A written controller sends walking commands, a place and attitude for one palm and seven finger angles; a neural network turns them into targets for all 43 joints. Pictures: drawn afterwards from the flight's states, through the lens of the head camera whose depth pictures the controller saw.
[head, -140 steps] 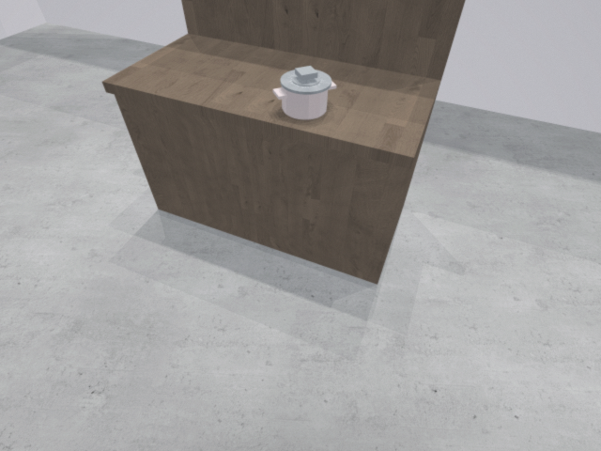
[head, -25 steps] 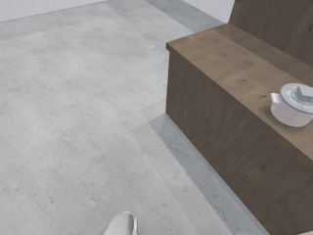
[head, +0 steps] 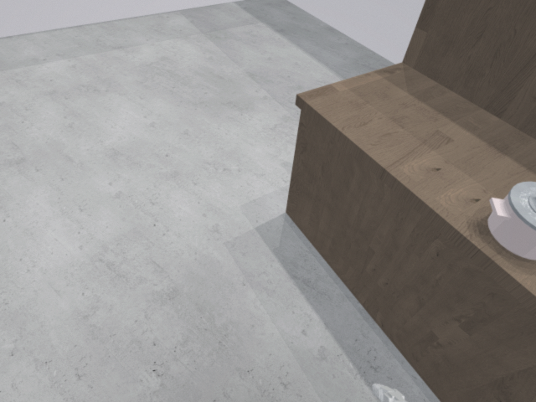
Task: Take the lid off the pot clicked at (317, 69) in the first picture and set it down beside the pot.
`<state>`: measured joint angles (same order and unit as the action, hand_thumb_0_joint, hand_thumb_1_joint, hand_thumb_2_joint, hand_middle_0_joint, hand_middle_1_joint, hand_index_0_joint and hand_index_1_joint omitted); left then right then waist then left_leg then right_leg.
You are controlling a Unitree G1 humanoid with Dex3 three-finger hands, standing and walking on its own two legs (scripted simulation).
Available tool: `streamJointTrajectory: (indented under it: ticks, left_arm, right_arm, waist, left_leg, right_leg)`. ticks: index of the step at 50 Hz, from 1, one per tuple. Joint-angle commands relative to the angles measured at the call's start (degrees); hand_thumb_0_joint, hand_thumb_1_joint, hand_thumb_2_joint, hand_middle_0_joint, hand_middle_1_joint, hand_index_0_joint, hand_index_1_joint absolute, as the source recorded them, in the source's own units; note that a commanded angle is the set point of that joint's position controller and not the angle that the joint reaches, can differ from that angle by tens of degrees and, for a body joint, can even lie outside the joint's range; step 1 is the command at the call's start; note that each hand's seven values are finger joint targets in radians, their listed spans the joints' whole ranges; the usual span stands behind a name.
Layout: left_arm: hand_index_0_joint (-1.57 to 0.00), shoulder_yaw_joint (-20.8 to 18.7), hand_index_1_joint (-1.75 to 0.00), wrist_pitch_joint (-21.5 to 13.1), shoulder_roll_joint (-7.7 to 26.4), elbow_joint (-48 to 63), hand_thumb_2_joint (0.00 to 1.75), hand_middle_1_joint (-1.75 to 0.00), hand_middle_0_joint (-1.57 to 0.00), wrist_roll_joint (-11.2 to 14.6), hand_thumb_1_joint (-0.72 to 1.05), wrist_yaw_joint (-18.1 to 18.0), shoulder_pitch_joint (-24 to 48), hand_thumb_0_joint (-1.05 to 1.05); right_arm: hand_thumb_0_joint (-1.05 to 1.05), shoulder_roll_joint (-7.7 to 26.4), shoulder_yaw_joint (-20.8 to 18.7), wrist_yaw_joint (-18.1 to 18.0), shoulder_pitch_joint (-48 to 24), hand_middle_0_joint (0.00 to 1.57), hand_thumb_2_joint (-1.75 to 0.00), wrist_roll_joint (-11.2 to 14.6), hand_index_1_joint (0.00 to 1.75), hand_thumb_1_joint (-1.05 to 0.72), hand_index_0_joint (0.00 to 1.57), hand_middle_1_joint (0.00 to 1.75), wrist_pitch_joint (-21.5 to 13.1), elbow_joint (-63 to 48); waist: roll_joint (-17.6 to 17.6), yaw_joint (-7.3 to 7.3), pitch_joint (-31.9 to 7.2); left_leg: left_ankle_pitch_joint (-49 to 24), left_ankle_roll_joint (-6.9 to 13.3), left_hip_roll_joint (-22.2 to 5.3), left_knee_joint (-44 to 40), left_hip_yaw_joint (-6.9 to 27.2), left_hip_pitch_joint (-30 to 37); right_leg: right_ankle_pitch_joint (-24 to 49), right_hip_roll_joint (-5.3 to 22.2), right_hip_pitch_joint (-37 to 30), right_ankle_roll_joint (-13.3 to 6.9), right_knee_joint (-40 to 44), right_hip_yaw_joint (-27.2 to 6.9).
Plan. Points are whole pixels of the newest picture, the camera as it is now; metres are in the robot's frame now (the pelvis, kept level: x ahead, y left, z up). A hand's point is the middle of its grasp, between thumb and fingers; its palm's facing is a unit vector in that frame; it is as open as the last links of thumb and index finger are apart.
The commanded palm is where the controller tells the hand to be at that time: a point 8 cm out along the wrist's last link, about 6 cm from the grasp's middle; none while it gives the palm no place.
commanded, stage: turn to face it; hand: left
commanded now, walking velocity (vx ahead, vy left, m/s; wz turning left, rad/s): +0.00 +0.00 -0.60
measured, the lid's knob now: out of the picture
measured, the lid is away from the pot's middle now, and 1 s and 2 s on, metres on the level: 0.00 0.00 0.00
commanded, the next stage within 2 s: take the last steps up to it in 1.40 s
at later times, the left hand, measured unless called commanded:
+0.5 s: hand out of the picture +0.13 +0.13 -0.15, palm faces -0.27 -0.93 -0.26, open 7.4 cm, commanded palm none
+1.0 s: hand (232, 379) +0.19 +0.08 -0.16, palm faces -0.57 -0.78 -0.27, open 7.4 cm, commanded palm none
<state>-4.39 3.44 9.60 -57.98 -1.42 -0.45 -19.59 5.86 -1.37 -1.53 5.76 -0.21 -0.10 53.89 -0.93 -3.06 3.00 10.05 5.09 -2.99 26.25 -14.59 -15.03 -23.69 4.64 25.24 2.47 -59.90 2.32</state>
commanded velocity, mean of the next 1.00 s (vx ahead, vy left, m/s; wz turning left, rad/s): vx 0.00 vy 0.00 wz -0.58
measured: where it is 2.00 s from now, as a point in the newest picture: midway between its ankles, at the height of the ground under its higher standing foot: outside the picture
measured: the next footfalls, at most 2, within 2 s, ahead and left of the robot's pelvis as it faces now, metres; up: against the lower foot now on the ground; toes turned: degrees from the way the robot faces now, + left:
right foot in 0.22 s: +0.01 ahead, -0.15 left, +0.00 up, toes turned -16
left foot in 0.64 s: +0.10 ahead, +0.08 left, +0.00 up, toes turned -21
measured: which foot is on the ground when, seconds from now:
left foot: down 0.00-0.22, up 0.24-0.62, down 0.64-0.98, up 1.00-1.00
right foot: up 0.00-0.20, down 0.22-0.64, up 0.66-0.96, down 0.98-1.00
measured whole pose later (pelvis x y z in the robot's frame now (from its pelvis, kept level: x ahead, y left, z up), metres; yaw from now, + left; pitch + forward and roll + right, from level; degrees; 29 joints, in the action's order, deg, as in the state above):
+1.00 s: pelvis -0.02 -0.03 -0.02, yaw -37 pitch +0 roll +0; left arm -4.3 2.4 12.9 -51.2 -1.1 2.3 -9.3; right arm 13.4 -3.1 -0.6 12.1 -0.8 2.0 51.6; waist 3.3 0.3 5.6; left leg 23.3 -3.3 -9.9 40.7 -10.7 -17.2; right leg -17.4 0.6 17.1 -1.8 -35.3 3.9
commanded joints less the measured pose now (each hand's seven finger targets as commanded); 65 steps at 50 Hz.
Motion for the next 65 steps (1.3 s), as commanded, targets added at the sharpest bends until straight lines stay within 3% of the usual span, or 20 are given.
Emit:
streamJointTrajectory:
  ticks: [1, 5, 9, 10, 11, 12, 17, 25, 29, 30, 31, 32, 34, 37, 44, 47, 49, 50, 55, 65]
  left_arm:
    - [-0.2, -1.5, -0.3, -0.04, 3.3, 4.77, 0.9, -0.3, -0.2, -0.14, 0.9, 0.31, -1.0, 0.0]
    - [-0.2, -1.28, -0.3, -0.59, 3.53, 7.07, 0.9, -0.3, -0.2, -0.2, 0.9, 0.71, 2.18, 0.0]
    - [-0.2, -1.4, -0.3, -1.4, 4.54, 6.87, 0.9, -0.3, -0.2, -0.19, 0.9, 0.71, -1.6, 0.0]
    - [-0.2, -1.88, -0.3, -1.96, 8.14, 6.86, 0.9, -0.3, -0.2, -0.46, 0.9, 0.32, -3.1, 0.0]
    - [-0.2, -3.03, -0.3, -2.62, 15.15, 7.61, 0.9, -0.3, -0.2, -1.03, 0.9, -0.51, -3.33, 0.0]
    - [-0.2, -3.18, -0.3, -2.39, 16.36, 7.65, 0.9, -0.3, -0.2, 0.07, 0.9, -1.09, -4.21, 0.0]
    - [-0.2, -2.13, -0.3, -3.08, 12.07, 10.43, 0.9, -0.3, -0.2, 0.3, 0.9, -0.63, 7.13, 0.0]
    - [-0.2, -3.04, -0.3, -2.51, 14.65, 9.64, 0.9, -0.3, -0.2, 0.18, 0.9, 0.02, 4.88, 0.0]
    - [-0.2, -3.17, -0.3, -1.81, 14.46, 10.68, 0.9, -0.3, -0.2, 0.77, 0.9, 0.18, 10.21, 0.0]
    - [-0.2, -2.76, -0.3, -1.63, 12.66, 11.11, 0.9, -0.3, -0.2, 1.12, 0.9, 0.41, 10.55, 0.0]
    - [-0.2, -2.28, -0.3, -1.25, 9.08, 12.42, 0.9, -0.3, -0.2, 1.65, 0.9, 0.84, 9.8, 0.0]
    - [-0.2, -2.04, -0.3, -1.37, 8.51, 13.1, 0.9, -0.3, -0.2, 1.07, 0.9, 1.13, 10.27, 0.0]
    - [-0.2, -2.85, -0.3, -1.09, 10.67, 11.6, 0.9, -0.3, -0.2, 0.22, 0.9, 1.71, 9.15, 0.0]
    - [-0.2, -2.43, -0.3, -0.38, 9.55, 10.63, 0.9, -0.3, -0.2, 0.45, 0.9, 2.86, 10.03, 0.0]
    - [-0.2, -0.88, -0.3, -0.86, 6.95, 12.31, 0.9, -0.3, -0.2, 0.76, 0.9, 2.99, 13.51, 0.0]
    - [-0.2, -1.35, -0.3, -1.99, 9.08, 10.49, 0.9, -0.3, -0.2, 0.51, 0.9, 2.67, 7.27, 0.0]
    - [-0.2, -3.75, -0.3, -2.91, 20.39, 9.11, 0.9, -0.3, -0.2, 0.16, 0.9, 0.78, 1.1, 0.0]
    - [-0.2, -3.63, -0.3, -2.68, 19.2, 9.05, 0.9, -0.3, -0.2, 0.73, 0.9, 0.02, -0.28, 0.0]
    - [-0.2, -2.26, -0.3, -2.94, 12.68, 10.99, 0.9, -0.3, -0.2, 0.28, 0.9, -0.45, 9.47, 0.0]
    - [-0.2, -2.48, -0.3, -2.51, 13.7, 8.77, 0.9, -0.3, -0.2, 0.18, 0.9, -0.35, 7.61, 0.0]
  right_arm:
    - [0.0, 11.33, -3.76, -0.46, 4.52, 0.2, -0.9, -1.0, 0.3, -0.9, 0.2, 0.3, -0.31, -2.17]
    - [0.0, 13.02, -4.65, 0.02, 5.83, 0.2, -0.9, -1.21, 0.3, -0.9, 0.2, 0.3, -0.1, -1.67]
    - [0.0, 14.31, -5.06, 0.61, 5.35, 0.2, -0.9, -1.05, 0.3, -0.9, 0.2, 0.3, 0.46, -1.93]
    - [0.0, 12.35, -4.75, 0.98, 5.78, 0.2, -0.9, -0.67, 0.3, -0.9, 0.2, 0.3, 0.74, -2.58]
    - [0.0, 8.03, -3.58, 1.37, 4.1, 0.2, -0.9, -0.57, 0.3, -0.9, 0.2, 0.3, 0.98, -5.35]
    - [0.0, 10.5, -3.63, 1.05, 0.2, 0.2, -0.9, -0.87, 0.3, -0.9, 0.2, 0.3, 1.32, -6.98]
    - [0.0, 11.13, -4.11, 1.17, 5.53, 0.2, -0.9, -0.99, 0.3, -0.9, 0.2, 0.3, 1.56, -4.29]
    - [0.0, 11.41, -3.33, -0.03, 3.71, 0.2, -0.9, -0.38, 0.3, -0.9, 0.2, 0.3, 0.86, -6.43]
    - [0.0, 11.58, -3.19, -0.79, 10.85, 0.2, -0.9, 0.07, 0.3, -0.9, 0.2, 0.3, 0.09, -4.95]
    - [0.0, 13.15, -3.37, -0.92, 12.43, 0.2, -0.9, 0.02, 0.3, -0.9, 0.2, 0.3, -0.28, -4.41]
    - [0.0, 17.85, -4.01, -1.02, 13.1, 0.2, -0.9, -0.65, 0.3, -0.9, 0.2, 0.3, -0.71, -4.92]
    - [0.0, 20.5, -4.2, -0.97, 12.81, 0.2, -0.9, -0.84, 0.3, -0.9, 0.2, 0.3, -0.34, -5.98]
    - [0.0, 16.16, -2.88, -0.83, 7.24, 0.2, -0.9, -1.27, 0.3, -0.9, 0.2, 0.3, -0.35, -7.72]
    - [0.0, 15.15, -2.41, -1.11, 3.81, 0.2, -0.9, -1.27, 0.3, -0.9, 0.2, 0.3, -0.1, -8.35]
    - [0.0, 18.22, -4.41, -0.25, 9.07, 0.2, -0.9, -1.38, 0.3, -0.9, 0.2, 0.3, 0.26, -5.71]
    - [0.0, 17.94, -4.6, 0.28, 8.09, 0.2, -0.9, -0.89, 0.3, -0.9, 0.2, 0.3, 0.5, -5.82]
    - [0.0, 11.6, -2.88, 0.68, 4.51, 0.2, -0.9, -0.6, 0.3, -0.9, 0.2, 0.3, 0.96, -9.86]
    - [0.0, 13.18, -3.14, 0.03, 3.01, 0.2, -0.9, -0.62, 0.3, -0.9, 0.2, 0.3, 1.29, -10.1]
    - [0.0, 12.17, -3.25, 0.29, 6.0, 0.2, -0.9, -0.73, 0.3, -0.9, 0.2, 0.3, 1.54, -5.7]
    - [0.0, 10.9, -2.64, -0.38, 7.29, 0.2, -0.9, -0.07, 0.3, -0.9, 0.2, 0.3, 0.65, -4.67]
  waist:
    - [7.92, 3.15, -2.76]
    - [8.93, 4.48, -3.83]
    - [6.2, 1.64, -5.97]
    - [-2.18, 0.4, -5.9]
    - [-19.11, -0.93, -3.01]
    - [-13.78, -2.74, -1.69]
    - [-5.29, 3.49, -1.99]
    - [-6.93, 0.86, -5.22]
    - [-8.16, 4.55, -6.53]
    - [-3.13, 5.19, -7.05]
    - [11.93, 5.41, -7.22]
    - [18.64, 5.03, -4.76]
    - [9.75, 3.01, -2.87]
    - [12.3, 2.53, -0.69]
    - [12.59, 5.41, -4.18]
    - [7.73, 2.12, -7.01]
    - [-18.44, -1.46, -7.62]
    - [-12.22, -2.05, -6.63]
    - [-6.16, 3.19, -6.14]
    - [-7.94, 2.85, -6.97]
  left_leg:
    - [5.72, 3.36, -18.47, -14.09, 11.1, 3.69]
    - [5.52, 3.07, -20.15, -11.65, 9.98, 4.96]
    - [6.39, -1.37, -18.33, -2.52, 4.43, 0.21]
    - [9.87, -5.02, -14.75, 7.47, 0.94, -6.26]
    - [23.8, -9.05, -5.73, 22.33, -0.86, -20.16]
    - [24.54, -8.41, -4.12, 30.19, 7.98, -20.06]
    - [9.49, -9.68, -3.79, 35.17, 12.7, -18.19]
    - [15.47, -10.03, 0.02, 19.66, 12.77, -12.02]
    - [5.96, -9.04, 1.3, 1.52, 12.39, 1.36]
    - [1.72, -8.16, -1.31, -4.45, 14.54, 8.12]
    - [-1.9, -4.04, -13.97, -10.49, 28.38, 13.39]
    - [-7.27, 1.43, -23.47, -12.68, 35.7, 11.33]
    - [0.08, 3.13, -19.79, -13.63, 28.61, 3.38]
    - [-5.95, 1.26, -14.06, -10.45, 17.39, 3.57]
    - [-16.11, 2.02, -16.58, -3.94, 11.58, 9.11]
    - [-11.22, -3.38, -13.92, 7.56, 5.99, 3.22]
    - [26.71, -9.25, -2.71, 31.99, 5.7, -19.89]
    - [25.45, -8.39, -3.74, 37.6, 13.22, -19.86]
    - [13.77, -9.42, -3.38, 35.03, 13.51, -14.92]
    - [11.31, -8.49, 1.11, 11.36, 12.37, -3.86]
  right_leg:
    - [0.35, 0.91, 1.59, 0.25, 4.72, 0.97]
    - [-1.49, 0.02, -1.93, -0.68, 14.27, 2.61]
    - [8.08, -1.84, -13.65, -2.37, 29.31, 4.53]
    - [9.83, 2.84, -19.04, -4.81, 37.47, -2.98]
    - [14.83, 17.32, -20.17, -11.26, 46.42, -26.43]
    - [20.41, 19.73, -14.94, -15.19, 46.56, -27.24]
    - [22.15, 8.35, -13.16, -11.73, 42.74, -14.32]
    - [33.03, 7.84, -18.91, -14.32, 38.65, -21.7]
    - [33.05, 4.68, -12.91, -10.36, 33.46, -22.43]
    - [27.55, 0.86, -7.83, -7.57, 29.47, -19.57]
    - [8.93, -6.99, 2.49, -3.72, 19.92, -12.87]
    - [-8.63, -8.35, 7.59, -1.22, 7.26, -5.53]
    - [-3.45, -4.57, 5.14, -0.48, -4.38, -7.34]
    - [0.12, -3.45, 5.66, 0.45, -4.76, -4.31]
    - [-1.98, -3.53, -2.74, -0.24, 16.65, 2.53]
    - [12.54, -4.15, -16.39, -1.9, 34.16, 3.0]
    - [37.5, 18.34, -26.05, -12.44, 42.11, -28.63]
    - [40.21, 18.99, -23.33, -15.85, 40.79, -24.91]
    - [35.02, 8.04, -17.47, -13.32, 39.03, -13.82]
    - [34.96, 6.8, -16.41, -13.19, 37.36, -19.94]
